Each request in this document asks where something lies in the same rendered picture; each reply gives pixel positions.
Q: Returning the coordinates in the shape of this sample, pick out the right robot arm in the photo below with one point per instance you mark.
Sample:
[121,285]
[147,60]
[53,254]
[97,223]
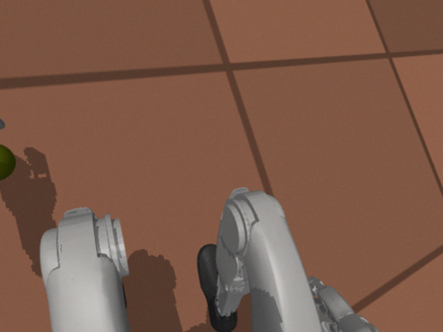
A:
[355,323]

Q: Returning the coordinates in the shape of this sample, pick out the right robot hand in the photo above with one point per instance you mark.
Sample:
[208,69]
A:
[330,303]

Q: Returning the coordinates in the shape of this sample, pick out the right robot foot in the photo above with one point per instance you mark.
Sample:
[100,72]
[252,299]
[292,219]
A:
[208,276]

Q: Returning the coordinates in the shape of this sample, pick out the ball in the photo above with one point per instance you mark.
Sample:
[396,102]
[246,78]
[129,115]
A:
[7,162]

